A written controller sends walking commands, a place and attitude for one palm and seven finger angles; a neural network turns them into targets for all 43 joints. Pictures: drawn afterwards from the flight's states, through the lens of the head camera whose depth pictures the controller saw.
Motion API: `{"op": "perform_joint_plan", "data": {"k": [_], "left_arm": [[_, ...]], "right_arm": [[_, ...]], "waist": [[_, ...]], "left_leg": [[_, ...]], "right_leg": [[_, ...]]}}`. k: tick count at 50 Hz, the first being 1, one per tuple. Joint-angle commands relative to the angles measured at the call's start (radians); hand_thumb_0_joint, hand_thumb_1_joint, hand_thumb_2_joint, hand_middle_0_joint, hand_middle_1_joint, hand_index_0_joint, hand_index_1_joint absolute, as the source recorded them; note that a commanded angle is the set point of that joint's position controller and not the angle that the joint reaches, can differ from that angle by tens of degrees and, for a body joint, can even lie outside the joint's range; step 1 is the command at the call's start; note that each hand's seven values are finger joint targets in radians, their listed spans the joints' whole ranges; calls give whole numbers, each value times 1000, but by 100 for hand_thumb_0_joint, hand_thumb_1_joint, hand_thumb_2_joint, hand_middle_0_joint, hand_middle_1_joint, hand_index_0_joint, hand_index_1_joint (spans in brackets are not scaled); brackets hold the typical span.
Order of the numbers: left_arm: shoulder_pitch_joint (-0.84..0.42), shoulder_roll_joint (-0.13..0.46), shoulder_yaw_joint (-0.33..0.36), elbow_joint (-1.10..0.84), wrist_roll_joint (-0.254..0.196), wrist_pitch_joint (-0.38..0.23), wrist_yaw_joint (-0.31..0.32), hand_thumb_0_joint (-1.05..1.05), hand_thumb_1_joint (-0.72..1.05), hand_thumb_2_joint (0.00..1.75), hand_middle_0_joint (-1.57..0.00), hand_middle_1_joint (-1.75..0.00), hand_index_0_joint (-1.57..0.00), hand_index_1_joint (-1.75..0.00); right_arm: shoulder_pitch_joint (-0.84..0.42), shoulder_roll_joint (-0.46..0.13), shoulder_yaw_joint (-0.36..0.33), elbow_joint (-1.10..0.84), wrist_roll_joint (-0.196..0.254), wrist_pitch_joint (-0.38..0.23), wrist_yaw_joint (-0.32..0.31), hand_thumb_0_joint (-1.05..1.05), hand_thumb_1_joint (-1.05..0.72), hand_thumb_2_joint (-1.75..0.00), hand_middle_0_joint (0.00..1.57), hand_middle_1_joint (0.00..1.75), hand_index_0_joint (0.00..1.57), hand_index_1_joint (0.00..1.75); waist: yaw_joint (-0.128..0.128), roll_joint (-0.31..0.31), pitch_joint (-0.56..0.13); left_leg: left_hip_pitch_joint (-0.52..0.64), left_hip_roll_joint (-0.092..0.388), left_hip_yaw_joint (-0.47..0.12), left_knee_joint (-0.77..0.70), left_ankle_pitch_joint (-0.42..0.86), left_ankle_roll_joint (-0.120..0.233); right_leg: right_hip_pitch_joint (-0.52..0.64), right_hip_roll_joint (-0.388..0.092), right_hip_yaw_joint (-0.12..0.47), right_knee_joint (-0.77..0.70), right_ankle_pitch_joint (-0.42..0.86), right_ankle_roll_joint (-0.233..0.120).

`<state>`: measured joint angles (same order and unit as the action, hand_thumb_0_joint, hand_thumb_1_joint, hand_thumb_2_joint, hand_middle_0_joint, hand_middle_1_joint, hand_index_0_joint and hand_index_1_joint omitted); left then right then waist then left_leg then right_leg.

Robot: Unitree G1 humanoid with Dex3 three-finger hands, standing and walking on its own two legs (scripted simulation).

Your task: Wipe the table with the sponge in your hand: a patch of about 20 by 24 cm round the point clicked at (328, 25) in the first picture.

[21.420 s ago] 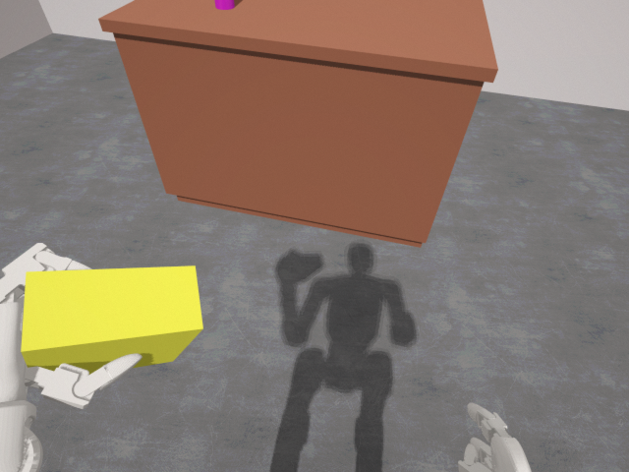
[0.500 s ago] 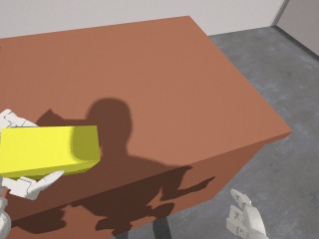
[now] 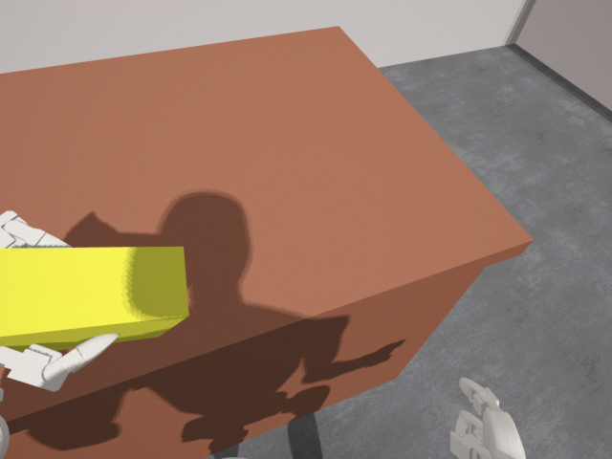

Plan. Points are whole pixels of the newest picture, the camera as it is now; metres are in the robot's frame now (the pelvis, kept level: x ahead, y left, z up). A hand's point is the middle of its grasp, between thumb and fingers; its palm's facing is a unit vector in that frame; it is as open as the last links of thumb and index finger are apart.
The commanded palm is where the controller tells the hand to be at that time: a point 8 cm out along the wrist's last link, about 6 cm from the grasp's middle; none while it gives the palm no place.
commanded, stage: shuffle to correct the standing spot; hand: left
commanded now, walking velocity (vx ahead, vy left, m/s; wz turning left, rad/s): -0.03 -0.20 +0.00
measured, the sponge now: (122, 300) +0.24 +0.20 +0.15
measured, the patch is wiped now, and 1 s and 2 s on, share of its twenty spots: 0.00 0.00 0.00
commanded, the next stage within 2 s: none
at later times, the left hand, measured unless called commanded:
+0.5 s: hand (49, 302) +0.22 +0.24 +0.17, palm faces +0.32 -0.86 -0.41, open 10.1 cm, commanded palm +0.16 +0.29 +0.18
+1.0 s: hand (44, 309) +0.21 +0.24 +0.17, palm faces +0.35 -0.84 -0.41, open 10.1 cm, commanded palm +0.15 +0.28 +0.18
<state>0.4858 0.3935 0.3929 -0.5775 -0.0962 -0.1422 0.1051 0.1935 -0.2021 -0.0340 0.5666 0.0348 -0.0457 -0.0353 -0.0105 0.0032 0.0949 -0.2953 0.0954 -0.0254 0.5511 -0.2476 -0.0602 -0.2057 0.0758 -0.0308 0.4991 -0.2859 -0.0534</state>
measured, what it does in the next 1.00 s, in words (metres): stands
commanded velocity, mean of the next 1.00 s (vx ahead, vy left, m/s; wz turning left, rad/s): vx -0.03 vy -0.20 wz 0.00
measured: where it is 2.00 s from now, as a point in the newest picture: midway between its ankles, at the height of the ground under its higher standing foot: outside the picture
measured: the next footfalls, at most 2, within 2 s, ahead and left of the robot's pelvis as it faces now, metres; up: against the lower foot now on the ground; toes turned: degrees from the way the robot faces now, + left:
none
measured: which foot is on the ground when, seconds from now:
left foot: down 0.00-1.00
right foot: down 0.00-1.00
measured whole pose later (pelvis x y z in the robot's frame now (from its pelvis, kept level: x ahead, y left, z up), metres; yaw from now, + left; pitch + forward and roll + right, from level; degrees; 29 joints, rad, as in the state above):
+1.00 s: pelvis +0.00 +0.00 +0.00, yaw +0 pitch +0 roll -2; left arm 0.50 0.39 0.39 -0.59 -0.10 -0.13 0.12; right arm 0.18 -0.19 -0.02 0.56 0.04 -0.04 -0.03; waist -0.01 0.01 0.10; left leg -0.31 0.10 -0.03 0.55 -0.24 -0.05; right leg -0.20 0.08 -0.04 0.48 -0.27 -0.05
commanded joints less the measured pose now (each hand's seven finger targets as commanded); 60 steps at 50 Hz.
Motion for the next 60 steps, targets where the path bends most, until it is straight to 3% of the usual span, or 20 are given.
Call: {"op": "perform_joint_plan", "data": {"k": [1,9,10,13,14,15,18,19,20,24,26,28,29,34,35,39,46,52,60], "left_arm": [[-17,182,124,-209,-4,-61,13,0,10,130,-120,-160,-120,-160],[2,174,120,-211,-7,-52,15,0,10,130,-120,-160,-120,-160],[4,169,114,-204,-7,-54,14,0,10,130,-120,-160,-120,-160],[-8,178,124,-206,-6,-51,13,0,10,130,-120,-160,-120,-160],[3,179,125,-217,-7,-49,15,0,10,130,-120,-160,-120,-160],[8,169,114,-205,-7,-50,15,0,10,130,-120,-160,-120,-160],[-11,174,119,-200,-6,-48,12,0,10,130,-120,-160,-120,-160],[2,176,123,-213,-8,-48,16,0,10,130,-120,-160,-120,-160],[2,165,109,-207,-7,-50,15,0,10,130,-120,-160,-120,-160],[14,179,126,-214,-9,-49,16,0,10,130,-120,-160,-120,-160],[14,181,128,-204,-7,-49,15,0,10,130,-120,-160,-120,-160],[9,176,122,-203,-7,-49,12,0,10,130,-120,-160,-120,-160],[14,172,118,-217,-10,-49,17,0,10,130,-120,-160,-120,-160],[2,176,120,-212,-7,-51,21,0,10,130,-120,-160,-120,-160],[1,159,103,-206,-5,-53,21,0,10,130,-120,-160,-120,-160],[3,171,115,-202,-6,-50,23,0,10,130,-120,-160,-120,-160],[-24,163,104,-196,-4,-45,25,0,10,130,-120,-160,-120,-160],[-23,160,102,-204,-4,-41,25,0,10,130,-120,-160,-120,-160],[-1,155,99,-192,-5,-39,26,0,10,130,-120,-160,-120,-160]], "right_arm": [[-79,-112,-36,-169,-6,-58,-2,0,-90,-90,20,30,20,30],[-83,-103,-30,-167,-1,-54,0,0,-90,-90,20,30,20,30],[-71,-105,-25,-162,-9,-50,-1,0,-90,-90,20,30,20,30],[-69,-107,-32,-165,-7,-49,0,0,-90,-90,20,30,20,30],[-88,-103,-28,-167,-2,-52,0,0,-90,-90,20,30,20,30],[-75,-103,-23,-162,-9,-46,-2,0,-90,-90,20,30,20,30],[-75,-107,-32,-167,-5,-45,0,0,-90,-90,20,30,20,30],[-87,-102,-27,-167,-1,-47,0,0,-90,-90,20,30,20,30],[-76,-104,-23,-164,-6,-43,0,0,-90,-90,20,30,20,30],[-89,-102,-27,-169,-1,-45,1,0,-90,-90,20,30,20,30],[-77,-108,-31,-170,-5,-41,1,0,-90,-90,20,30,20,30],[-75,-108,-34,-172,-3,-42,2,0,-90,-90,20,30,20,30],[-87,-105,-30,-170,2,-43,2,0,-90,-90,20,30,20,30],[-95,-102,-25,-171,2,-47,-1,0,-90,-90,20,30,20,30],[-81,-105,-22,-167,-4,-42,-1,0,-90,-90,20,30,20,30],[-91,-102,-25,-168,2,-48,0,0,-90,-90,20,30,20,30],[-83,-106,-27,-165,-3,-46,0,0,-90,-90,20,30,20,30],[-81,-105,-29,-160,-3,-42,2,0,-90,-90,20,30,20,30],[-86,-102,-20,-158,-2,-33,2,0,-90,-90,20,30,20,30]], "waist": [[11,60,-179],[4,53,-182],[5,42,-187],[6,46,-188],[4,75,-190],[4,71,-188],[6,55,-181],[4,82,-190],[4,75,-186],[4,96,-188],[7,77,-183],[6,48,-187],[2,80,-191],[3,91,-164],[3,87,-167],[3,73,-169],[1,39,-146],[2,43,-173],[0,73,-166]], "left_leg": [[90,62,-36,-54,163,96],[110,53,-31,-42,138,89],[94,60,-35,-50,134,95],[89,63,-39,-42,167,91],[120,64,-40,-48,188,92],[101,71,-43,-55,192,98],[91,70,-41,-45,193,90],[114,66,-42,-52,201,90],[97,70,-45,-57,194,95],[114,73,-50,-60,219,91],[95,81,-51,-58,215,95],[99,70,-40,-39,197,88],[119,64,-39,-46,199,86],[94,74,-56,-90,102,92],[73,77,-61,-98,88,97],[91,70,-55,-85,98,92],[66,52,-50,-68,-1,92],[85,56,-49,-40,120,94],[82,65,-59,-61,116,98]], "right_leg": [[20,-132,88,-98,230,27],[0,-136,103,-104,236,10],[14,-130,79,-102,220,18],[28,-135,90,-98,247,14],[9,-130,92,-94,259,14],[24,-124,71,-95,250,23],[35,-130,82,-101,260,19],[27,-130,84,-97,266,15],[36,-124,63,-100,250,21],[36,-127,76,-102,271,20],[50,-127,66,-110,268,29],[43,-138,81,-113,278,18],[31,-138,91,-109,281,11],[14,-126,80,-113,199,20],[32,-119,61,-112,183,25],[25,-128,79,-121,201,18],[-10,-141,104,-134,147,5],[15,-145,96,-115,222,2],[19,-132,72,-112,207,10]]}}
